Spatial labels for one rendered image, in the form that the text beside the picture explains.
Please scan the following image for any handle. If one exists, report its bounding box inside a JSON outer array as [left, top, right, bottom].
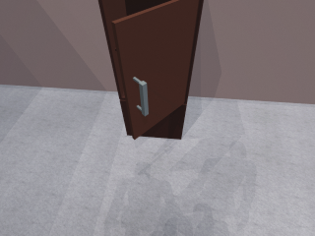
[[133, 77, 149, 116]]

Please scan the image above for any cupboard door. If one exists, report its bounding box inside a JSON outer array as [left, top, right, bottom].
[[111, 0, 199, 140]]

